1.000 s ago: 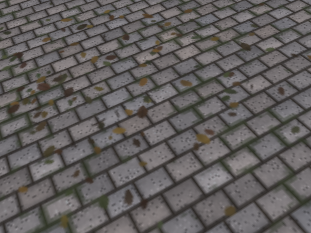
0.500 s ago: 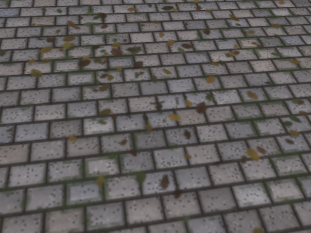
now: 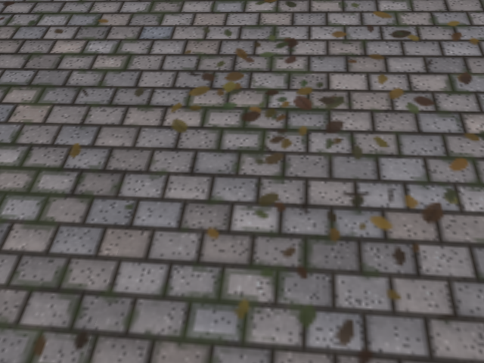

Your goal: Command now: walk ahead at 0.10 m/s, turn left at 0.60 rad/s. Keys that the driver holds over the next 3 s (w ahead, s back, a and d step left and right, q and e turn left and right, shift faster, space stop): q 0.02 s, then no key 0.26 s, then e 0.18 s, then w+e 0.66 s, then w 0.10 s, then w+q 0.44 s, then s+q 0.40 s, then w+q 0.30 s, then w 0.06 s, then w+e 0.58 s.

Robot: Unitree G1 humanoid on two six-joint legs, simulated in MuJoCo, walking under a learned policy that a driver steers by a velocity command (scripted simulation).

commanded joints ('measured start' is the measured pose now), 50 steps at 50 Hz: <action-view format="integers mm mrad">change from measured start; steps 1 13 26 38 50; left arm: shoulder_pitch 28 84 93 200 302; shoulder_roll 138 180 112 99 166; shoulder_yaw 36 51 50 60 74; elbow -44 34 82 90 109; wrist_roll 4 -15 7 6 -20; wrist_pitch -13 19 78 38 -36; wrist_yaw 1 -25 -48 -99 -42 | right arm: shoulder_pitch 40 -78 -91 -138 -226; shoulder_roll -62 -6 -56 -97 -30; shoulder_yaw -15 31 32 -14 28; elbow -52 -79 -16 -7 -56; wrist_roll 8 0 1 -1 -23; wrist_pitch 12 3 -18 -59 -60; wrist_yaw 24 8 -51 -18 21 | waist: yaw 8 18 7 112 74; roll -193 -183 84 -20 -129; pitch -68 -84 -43 -14 13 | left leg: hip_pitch -119 236 316 36 -352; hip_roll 44 37 348 324 146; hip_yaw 18 105 -81 115 91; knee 104 -600 -829 -698 -76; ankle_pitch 64 277 139 -192 303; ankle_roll -35 27 208 124 -46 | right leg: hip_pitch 142 74 -236 181 270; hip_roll -255 -229 -31 19 -156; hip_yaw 127 46 26 -81 328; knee -110 60 520 44 -248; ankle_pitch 638 473 -231 -138 270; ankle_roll -146 -104 46 -77 -194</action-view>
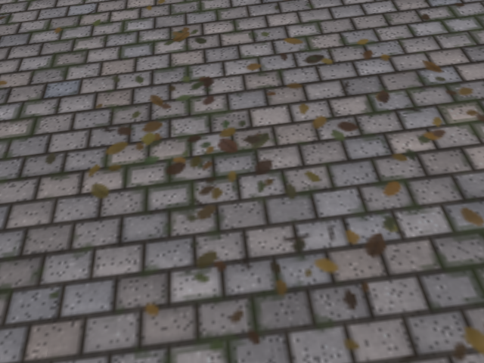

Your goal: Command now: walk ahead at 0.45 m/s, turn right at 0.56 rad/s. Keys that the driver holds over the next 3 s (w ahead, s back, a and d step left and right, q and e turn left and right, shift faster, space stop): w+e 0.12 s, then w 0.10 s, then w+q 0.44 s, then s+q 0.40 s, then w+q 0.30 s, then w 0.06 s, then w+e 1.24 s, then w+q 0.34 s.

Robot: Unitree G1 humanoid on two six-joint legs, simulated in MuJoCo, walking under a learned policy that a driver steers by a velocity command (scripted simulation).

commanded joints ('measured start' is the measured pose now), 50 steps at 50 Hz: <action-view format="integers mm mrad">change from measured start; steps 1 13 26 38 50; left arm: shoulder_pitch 68 32 -306 -81 -271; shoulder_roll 167 161 60 289 123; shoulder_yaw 43 33 -30 28 3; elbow -23 -1 -146 -152 -162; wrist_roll -1 18 50 52 23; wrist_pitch -19 -37 -10 -46 20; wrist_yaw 11 24 -15 43 60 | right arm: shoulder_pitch -141 255 210 376 125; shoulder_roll -65 -173 -96 12 -42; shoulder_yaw -9 -33 -30 -29 -46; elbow -98 -23 75 3 -78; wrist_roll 6 10 49 103 30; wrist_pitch -6 -50 -57 -32 105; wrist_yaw -2 -52 -32 -62 -12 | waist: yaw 20 -183 -41 3 -81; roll -122 -58 23 -301 -194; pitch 60 -205 52 -352 -96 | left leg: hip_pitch -209 671 344 69 81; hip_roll -11 44 68 -217 -67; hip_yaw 25 -103 -276 -77 -14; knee -49 -478 -798 161 103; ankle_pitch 54 -68 185 -476 -146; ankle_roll -26 144 277 54 -22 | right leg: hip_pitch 86 -89 -498 332 -120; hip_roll -221 -128 -139 -620 -379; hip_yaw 223 116 -74 402 -105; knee -84 594 549 212 100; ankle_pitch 319 644 54 939 765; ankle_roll -126 -9 128 -128 -118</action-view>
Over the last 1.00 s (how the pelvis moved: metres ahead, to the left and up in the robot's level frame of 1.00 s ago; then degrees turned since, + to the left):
0.17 -0.05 0.01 -15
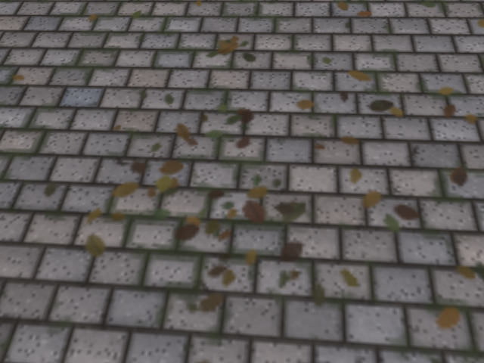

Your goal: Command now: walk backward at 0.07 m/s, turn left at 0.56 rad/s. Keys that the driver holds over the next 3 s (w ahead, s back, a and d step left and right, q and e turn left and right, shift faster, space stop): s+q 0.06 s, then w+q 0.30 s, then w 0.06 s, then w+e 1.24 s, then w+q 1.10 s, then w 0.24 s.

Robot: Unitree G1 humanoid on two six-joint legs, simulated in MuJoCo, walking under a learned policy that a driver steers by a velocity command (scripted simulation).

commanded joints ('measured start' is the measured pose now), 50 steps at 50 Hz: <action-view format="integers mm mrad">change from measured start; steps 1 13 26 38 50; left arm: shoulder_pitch -46 -108 -150 172 293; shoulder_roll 128 170 96 179 162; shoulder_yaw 32 62 43 78 76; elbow -68 -161 -107 -19 57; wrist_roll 0 11 8 -9 -26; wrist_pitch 3 35 4 -28 -42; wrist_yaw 2 -49 -83 -74 -44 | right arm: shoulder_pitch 98 150 245 109 -206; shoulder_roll -11 -165 -98 -67 1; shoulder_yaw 9 -18 3 32 71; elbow -56 -77 -9 -37 -135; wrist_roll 0 -6 -4 -20 -22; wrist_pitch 20 -22 -117 -153 -114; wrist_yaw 14 -17 -9 0 19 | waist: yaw -46 -55 -87 36 72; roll -195 159 70 -79 -105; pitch -191 15 -41 -85 -54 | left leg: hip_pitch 115 399 534 -124 -91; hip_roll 45 349 232 76 70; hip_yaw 7 -581 -278 -61 29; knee -129 -1009 -962 54 -400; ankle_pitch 75 -459 87 70 371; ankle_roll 9 326 275 114 -4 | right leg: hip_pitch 94 -512 -332 312 206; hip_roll -237 -9 -4 -224 -35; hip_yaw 82 163 106 673 408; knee -53 610 226 -203 -206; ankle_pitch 641 -312 -24 -216 375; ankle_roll -168 55 67 -220 -168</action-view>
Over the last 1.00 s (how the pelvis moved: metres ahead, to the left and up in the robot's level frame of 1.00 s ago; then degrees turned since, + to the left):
0.47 -0.04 -0.01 13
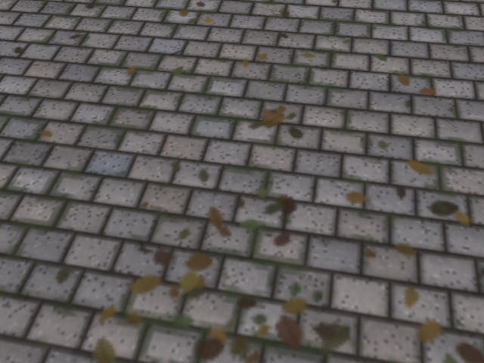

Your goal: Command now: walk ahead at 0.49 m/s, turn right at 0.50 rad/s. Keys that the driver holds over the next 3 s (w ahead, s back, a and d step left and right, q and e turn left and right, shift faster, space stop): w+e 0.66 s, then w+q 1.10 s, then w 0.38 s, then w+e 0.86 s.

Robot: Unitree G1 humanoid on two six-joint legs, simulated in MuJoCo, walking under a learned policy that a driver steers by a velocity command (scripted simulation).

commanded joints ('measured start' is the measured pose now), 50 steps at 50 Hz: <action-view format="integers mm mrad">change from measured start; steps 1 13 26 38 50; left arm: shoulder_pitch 57 -49 -378 21 -107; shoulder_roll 173 150 64 263 93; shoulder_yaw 44 31 -7 58 5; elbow -35 -91 -202 -128 -11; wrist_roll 3 26 37 37 22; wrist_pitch -8 14 47 31 -54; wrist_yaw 12 0 -64 8 15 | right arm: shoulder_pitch -168 112 246 300 130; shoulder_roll -50 -89 -96 -120 -22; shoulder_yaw -1 -33 -44 -38 -40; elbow -111 -44 72 72 85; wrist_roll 10 10 30 44 25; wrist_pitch -19 -35 -74 -26 18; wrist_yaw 3 -47 -35 -37 6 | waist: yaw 30 -69 -82 103 -50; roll -115 -13 29 -119 -102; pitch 10 -76 29 -393 43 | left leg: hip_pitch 14 618 581 -13 -13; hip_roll -58 250 140 -62 16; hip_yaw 55 -412 142 63 4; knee -126 -570 -658 607 163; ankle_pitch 89 -295 221 -429 39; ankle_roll -5 217 174 72 67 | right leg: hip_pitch -21 -563 -625 417 -52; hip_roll -218 -133 -190 -559 -318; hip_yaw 165 -18 -137 562 -179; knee -24 950 566 80 -143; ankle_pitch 474 -109 232 94 379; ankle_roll -97 34 78 -273 -39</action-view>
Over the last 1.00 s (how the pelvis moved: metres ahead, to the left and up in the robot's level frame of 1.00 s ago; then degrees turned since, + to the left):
0.34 0.04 0.00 3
